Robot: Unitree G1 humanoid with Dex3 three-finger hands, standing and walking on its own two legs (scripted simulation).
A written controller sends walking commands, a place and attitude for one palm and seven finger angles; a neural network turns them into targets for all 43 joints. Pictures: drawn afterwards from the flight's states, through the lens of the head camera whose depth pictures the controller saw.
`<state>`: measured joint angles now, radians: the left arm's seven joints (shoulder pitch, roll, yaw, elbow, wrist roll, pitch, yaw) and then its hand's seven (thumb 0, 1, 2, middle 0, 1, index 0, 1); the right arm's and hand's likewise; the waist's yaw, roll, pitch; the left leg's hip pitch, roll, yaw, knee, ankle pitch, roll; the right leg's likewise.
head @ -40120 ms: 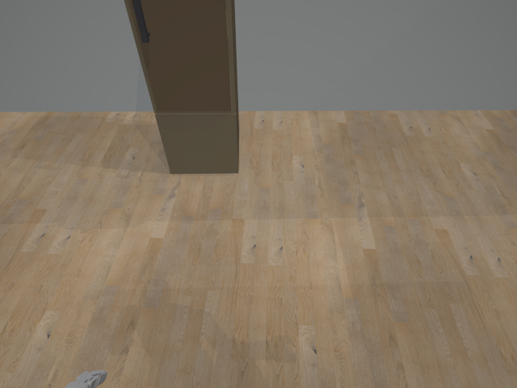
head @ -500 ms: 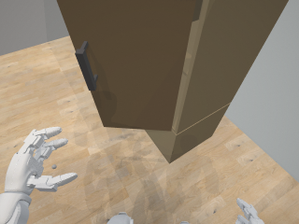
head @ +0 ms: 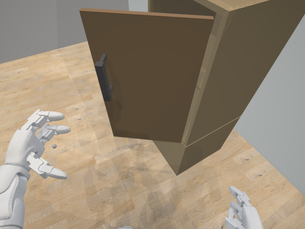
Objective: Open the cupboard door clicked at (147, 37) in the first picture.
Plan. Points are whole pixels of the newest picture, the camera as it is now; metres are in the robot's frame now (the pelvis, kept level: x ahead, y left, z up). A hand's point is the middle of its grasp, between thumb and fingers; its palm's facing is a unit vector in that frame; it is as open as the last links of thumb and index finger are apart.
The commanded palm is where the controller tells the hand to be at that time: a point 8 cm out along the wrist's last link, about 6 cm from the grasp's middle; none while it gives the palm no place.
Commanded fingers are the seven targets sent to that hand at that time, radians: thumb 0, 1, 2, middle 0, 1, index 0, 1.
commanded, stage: raise the hand with hooked fingers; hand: left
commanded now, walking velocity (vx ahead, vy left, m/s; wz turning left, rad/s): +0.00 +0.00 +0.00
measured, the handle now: (105, 78) +0.53 +0.20 +0.08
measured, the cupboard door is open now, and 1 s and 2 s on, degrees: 53 53 53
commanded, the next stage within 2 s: move the hooked fingers beside the handle in 0.62 s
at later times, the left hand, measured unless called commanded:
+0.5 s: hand (58, 135) +0.30 +0.25 +0.10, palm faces +0.02 -1.00 -0.04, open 13.9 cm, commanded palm +0.27 +0.30 +0.11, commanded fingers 0.00 -0.50 0.30 -0.30 -1.20 -0.30 -1.20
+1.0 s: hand (64, 126) +0.32 +0.25 +0.10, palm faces +0.01 -1.00 -0.02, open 13.9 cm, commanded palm +0.30 +0.30 +0.10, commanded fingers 0.00 -0.50 0.30 -0.30 -1.20 -0.30 -1.20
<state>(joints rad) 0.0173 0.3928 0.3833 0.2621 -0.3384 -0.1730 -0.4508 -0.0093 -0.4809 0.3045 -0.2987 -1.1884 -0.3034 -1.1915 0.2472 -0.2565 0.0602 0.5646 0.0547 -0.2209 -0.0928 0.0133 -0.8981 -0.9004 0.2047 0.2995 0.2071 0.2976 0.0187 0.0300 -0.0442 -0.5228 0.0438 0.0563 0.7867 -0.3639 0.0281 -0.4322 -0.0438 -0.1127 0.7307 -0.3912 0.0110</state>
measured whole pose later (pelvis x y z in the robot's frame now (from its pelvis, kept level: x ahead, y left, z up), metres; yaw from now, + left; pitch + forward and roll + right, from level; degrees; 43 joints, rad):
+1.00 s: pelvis -0.01 -0.03 +0.00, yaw +0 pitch +5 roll -1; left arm -0.25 0.47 0.45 0.61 -0.33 -0.21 -0.53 -0.01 -0.50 0.30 -0.30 -1.20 -0.31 -1.20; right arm 0.27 -0.29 0.04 0.62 0.07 -0.18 -0.12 0.01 -0.90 -0.90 0.20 0.30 0.21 0.30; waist -0.02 0.03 -0.03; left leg -0.50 0.06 0.05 0.73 -0.32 -0.01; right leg -0.43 -0.02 -0.12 0.71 -0.37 -0.02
